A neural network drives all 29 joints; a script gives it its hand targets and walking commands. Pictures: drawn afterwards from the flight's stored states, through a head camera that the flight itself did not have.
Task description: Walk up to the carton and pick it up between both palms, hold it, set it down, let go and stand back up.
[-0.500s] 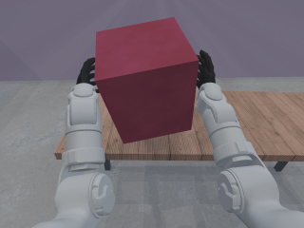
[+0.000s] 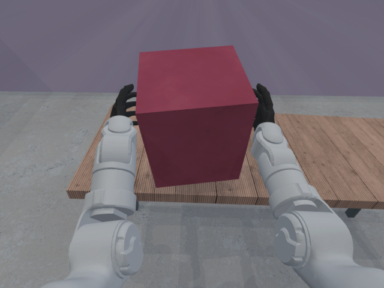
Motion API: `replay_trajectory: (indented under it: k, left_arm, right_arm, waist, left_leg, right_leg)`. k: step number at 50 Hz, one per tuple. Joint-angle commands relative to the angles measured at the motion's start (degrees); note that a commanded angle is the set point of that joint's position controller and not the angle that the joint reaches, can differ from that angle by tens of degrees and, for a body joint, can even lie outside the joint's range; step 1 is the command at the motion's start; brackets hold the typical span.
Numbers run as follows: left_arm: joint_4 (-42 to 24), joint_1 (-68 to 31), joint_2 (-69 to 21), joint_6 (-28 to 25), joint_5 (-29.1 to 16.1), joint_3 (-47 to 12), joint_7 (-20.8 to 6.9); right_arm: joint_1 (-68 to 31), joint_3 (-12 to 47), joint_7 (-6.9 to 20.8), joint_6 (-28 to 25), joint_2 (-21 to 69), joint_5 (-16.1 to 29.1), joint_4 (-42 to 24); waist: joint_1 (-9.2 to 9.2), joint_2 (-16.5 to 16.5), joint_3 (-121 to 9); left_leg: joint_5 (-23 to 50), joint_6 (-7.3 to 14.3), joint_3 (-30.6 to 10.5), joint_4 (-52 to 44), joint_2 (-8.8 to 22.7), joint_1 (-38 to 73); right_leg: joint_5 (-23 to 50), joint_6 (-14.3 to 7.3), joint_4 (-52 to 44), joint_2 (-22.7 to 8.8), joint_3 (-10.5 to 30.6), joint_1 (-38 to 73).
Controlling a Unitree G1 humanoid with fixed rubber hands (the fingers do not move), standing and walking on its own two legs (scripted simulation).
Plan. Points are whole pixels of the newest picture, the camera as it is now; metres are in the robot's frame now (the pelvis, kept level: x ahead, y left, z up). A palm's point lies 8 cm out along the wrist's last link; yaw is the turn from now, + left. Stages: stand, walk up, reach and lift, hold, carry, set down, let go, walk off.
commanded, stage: set down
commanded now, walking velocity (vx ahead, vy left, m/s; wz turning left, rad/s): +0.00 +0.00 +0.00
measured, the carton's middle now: (192, 120) +0.46 -0.04 +0.18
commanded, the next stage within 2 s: none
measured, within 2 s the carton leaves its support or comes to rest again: neither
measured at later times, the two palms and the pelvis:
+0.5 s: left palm (121, 124) +0.42 +0.12 +0.20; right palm (262, 126) +0.39 -0.18 +0.20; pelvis +0.00 +0.00 +0.00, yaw -1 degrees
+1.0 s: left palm (134, 131) +0.44 +0.09 +0.17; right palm (266, 134) +0.39 -0.20 +0.17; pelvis +0.01 +0.00 +0.00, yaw -3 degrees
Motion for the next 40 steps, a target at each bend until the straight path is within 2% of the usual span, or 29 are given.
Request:
replay_trajectory:
  k: [1,3,4,6,8,9,10,12,13,14,15,16,17,19,20,21,22,24,25,26,27,29,31,32,33,34,37,40]
  left_arm:
    - [-5.96,-41.31,-25.03,-4.89,-6.56,-16.06,-9.39]
    - [-4.28,-38.58,-24.88,-3.97,-6.2,-14.09,-10.28]
    - [-4.78,-38.12,-24.86,-3.96,-6.0,-14.08,-10.64]
    - [-6.59,-40.25,-25.6,-4.13,-6.76,-15.66,-10.75]
    - [-6.31,-41.52,-26.9,-4.64,-7.46,-16.26,-10.16]
    - [-9.26,-43.42,-27.41,-5.32,-8.33,-17.59,-9.54]
    - [-7.21,-44.14,-27.02,-5.31,-7.93,-17.01,-9.37]
    - [-4.79,-44.47,-26.11,-5.36,-6.96,-15.35,-9.5]
    - [-1.52,-43.56,-25.31,-5.25,-6.52,-13.7,-9.85]
    - [-2.19,-43.58,-25.2,-5.66,-6.5,-13.2,-9.94]
    - [-1.37,-43.36,-24.85,-5.73,-6.01,-13.07,-9.87]
    - [-0.29,-42.39,-24.74,-5.84,-5.54,-12.1,-9.69]
    - [1.68,-42.54,-23.97,-5.99,-5.29,-10.36,-9.83]
    - [1.52,-41.75,-22.8,-7.09,-5.42,-9.45,-9.72]
    - [1.81,-42.62,-22.77,-7.36,-5.21,-9.04,-9.74]
    - [2.55,-42.82,-22.3,-7.98,-5.29,-8.89,-9.73]
    - [4.03,-42.75,-21.82,-8.28,-4.35,-7.72,-9.78]
    - [4.21,-42.44,-22.21,-8.94,-4.65,-7.66,-9.68]
    - [4.01,-41.98,-22.64,-9.47,-5.32,-8.13,-9.31]
    - [3.03,-42.69,-23.13,-10.04,-5.72,-8.87,-8.95]
    - [4.1,-43.0,-23.24,-10.53,-5.71,-8.72,-8.65]
    - [3.46,-43.34,-23.85,-11.53,-6.12,-9.95,-8.1]
    - [4.27,-43.67,-23.77,-12.38,-6.17,-9.81,-7.65]
    - [3.31,-43.71,-25.28,-12.73,-6.48,-11.1,-7.23]
    - [4.87,-43.6,-24.68,-12.77,-6.57,-10.46,-7.13]
    - [4.83,-44.22,-24.7,-13.06,-6.63,-10.82,-6.79]
    - [4.89,-44.52,-24.21,-13.92,-7.14,-10.14,-6.29]
    - [6.57,-43.76,-24.44,-13.83,-6.94,-10.03,-5.62]
  right_arm:
    - [-44.74,15.68,7.94,0.15,24.01,1.23,-9.77]
    - [-46.68,17.33,7.21,0.46,24.58,1.91,-13.35]
    - [-46.78,18.67,6.87,0.45,25.11,2.23,-16.16]
    - [-47.03,19.42,6.7,0.71,26.24,3.51,-17.29]
    - [-49.53,19.38,7.06,0.24,26.29,3.02,-19.1]
    - [-50.21,19.42,7.16,-0.07,26.49,3.3,-19.26]
    - [-49.29,18.5,7.31,0.09,26.61,2.57,-18.27]
    - [-47.36,14.06,7.72,0.5,24.57,0.29,-13.62]
    - [-47.51,11.91,8.11,0.71,23.37,-1.46,-12.46]
    - [-45.53,10.59,8.39,0.44,23.25,-2.69,-11.22]
    - [-45.23,7.85,8.82,0.26,21.58,-3.91,-8.98]
    - [-44.63,6.99,9.21,0.01,21.04,-4.75,-8.94]
    - [-43.89,4.96,9.35,0.09,20.93,-5.97,-6.76]
    - [-44.0,4.73,9.68,-0.38,21.99,-6.63,-7.19]
    - [-43.94,3.94,10.03,-0.4,22.03,-6.92,-6.71]
    - [-42.98,3.48,10.28,-0.54,22.43,-7.94,-5.95]
    - [-43.16,2.5,10.69,-0.43,22.42,-8.47,-5.02]
    - [-42.69,0.82,11.0,-1.08,21.81,-9.34,-4.07]
    - [-42.92,1.47,11.2,-1.68,21.58,-9.36,-5.17]
    - [-43.31,1.49,11.32,-2.02,21.93,-8.94,-5.43]
    - [-44.19,1.99,11.51,-2.28,22.55,-9.33,-5.91]
    - [-42.94,2.63,11.76,-2.64,22.94,-9.49,-5.75]
    - [-42.9,2.77,12.04,-2.82,23.7,-10.03,-4.46]
    - [-43.27,3.63,12.28,-3.49,23.61,-9.83,-6.42]
    - [-44.49,3.27,12.32,-3.47,23.56,-10.45,-6.78]
    - [-44.24,2.4,12.52,-3.47,23.4,-10.64,-5.46]
    - [-44.79,3.53,13.19,-3.93,24.2,-10.38,-6.25]
    - [-44.72,3.54,13.63,-3.58,23.34,-10.22,-4.59]
  waist:
    - [0.84,4.47,-25.85]
    - [1.29,1.39,-24.75]
    - [2.18,1.37,-26.31]
    - [1.83,3.56,-27.97]
    - [2.18,3.63,-30.0]
    - [1.89,4.52,-31.52]
    - [1.66,4.21,-29.93]
    - [0.96,5.9,-26.3]
    - [0.98,4.96,-24.25]
    - [0.88,4.64,-24.62]
    - [0.4,6.13,-24.06]
    - [0.44,6.43,-23.93]
    - [0.07,5.42,-23.32]
    - [1.03,4.03,-24.88]
    - [0.93,4.62,-24.98]
    - [0.54,3.24,-25.31]
    - [1.0,4.28,-23.48]
    - [0.14,5.5,-23.06]
    - [0.51,4.78,-24.73]
    - [0.76,5.69,-25.87]
    - [0.32,4.98,-26.9]
    - [0.03,6.44,-28.5]
    - [0.26,5.83,-29.5]
    - [0.8,7.16,-31.26]
    - [0.73,5.56,-30.7]
    - [0.5,6.72,-31.52]
    - [2.01,5.19,-32.41]
    - [2.47,5.54,-32.41]
  left_leg:
    - [20.27,-2.03,2.47,0.67,0.16,6.25]
    - [17.09,-0.62,2.84,0.32,-0.45,1.91]
    - [16.34,-0.32,3.17,0.12,-1.04,0.43]
    - [15.66,-0.25,3.18,-0.64,-1.23,-0.62]
    - [14.83,-0.61,3.19,-0.84,-0.92,1.28]
    - [16.85,-0.78,3.15,-0.19,-0.91,2.89]
    - [15.98,-0.98,3.46,0.01,-0.67,3.09]
    - [13.11,-1.6,3.02,-0.86,0.0,3.56]
    - [10.21,-1.47,3.34,-1.44,0.25,2.91]
    - [10.09,-1.69,3.47,-1.75,0.52,4.1]
    - [9.58,-2.17,3.12,-2.21,0.9,5.33]
    - [10.17,-2.31,3.47,-2.04,1.07,6.76]
    - [8.69,-1.93,3.71,-2.21,0.65,6.07]
    - [9.01,-1.33,3.69,-2.67,0.58,4.58]
    - [8.63,-1.53,3.8,-2.9,0.62,3.8]
    - [7.77,-1.29,4.06,-3.51,0.56,3.54]
    - [5.65,-0.94,4.18,-4.11,0.53,1.96]
    - [7.38,-1.76,3.9,-4.17,0.74,2.44]
    - [10.26,-1.96,4.06,-3.14,0.88,3.87]
    - [12.18,-2.31,3.71,-2.54,0.75,4.36]
    - [12.1,-2.27,3.76,-2.4,0.87,4.96]
    - [16.13,-2.99,3.58,-1.35,1.19,6.6]
    - [15.38,-2.87,3.46,-1.31,1.06,5.65]
    - [17.4,-3.47,3.61,-0.84,1.34,6.16]
    - [16.2,-2.85,3.47,-0.99,1.18,5.22]
    - [15.64,-3.27,3.7,-0.79,1.12,4.93]
    - [16.35,-2.67,3.6,-0.83,1.32,3.36]
    - [17.43,-3.03,3.41,-0.72,1.6,4.55]
  right_leg:
    - [30.39,7.35,2.81,-2.07,-2.52,8.67]
    - [35.57,8.14,4.26,-2.18,-2.24,12.88]
    - [38.47,8.59,5.07,-2.58,-1.7,15.69]
    - [38.58,8.52,5.47,-2.94,-0.99,16.96]
    - [34.0,8.01,4.5,-2.42,-1.71,13.76]
    - [34.31,7.71,4.56,-2.1,-1.78,12.36]
    - [32.79,7.84,4.07,-2.16,-1.88,11.08]
    - [27.5,6.8,2.82,-2.5,-1.96,7.5]
    - [23.5,6.89,1.73,-2.48,-2.44,5.78]
    - [21.85,6.74,1.51,-2.2,-3.09,4.55]
    - [19.2,5.99,0.89,-1.95,-3.22,2.63]
    - [17.73,6.13,0.32,-1.8,-3.45,1.75]
    - [16.98,6.29,-0.35,-2.1,-3.26,1.37]
    - [20.59,6.59,0.41,-2.56,-2.61,4.28]
    - [21.18,6.77,1.15,-2.61,-2.93,4.66]
    - [20.94,6.98,0.93,-2.56,-2.91,4.25]
    - [19.94,6.94,0.85,-3.05,-2.31,4.61]
    - [19.99,6.59,0.92,-2.94,-2.86,3.43]
    - [21.82,6.8,1.42,-2.44,-3.25,3.26]
    - [23.19,6.75,1.54,-2.26,-3.35,3.71]
    - [23.86,6.96,1.64,-2.35,-3.23,3.39]
    - [26.25,6.83,2.0,-1.97,-3.26,2.72]
    - [27.16,6.47,2.27,-2.37,-2.76,3.03]
    - [27.36,6.39,3.11,-2.01,-3.38,3.54]
    - [27.88,6.45,2.7,-2.14,-3.01,3.56]
    - [27.46,6.66,3.15,-2.15,-3.14,3.24]
    - [29.49,6.73,3.79,-2.54,-2.59,3.85]
    - [28.92,6.44,3.63,-2.2,-2.9,2.32]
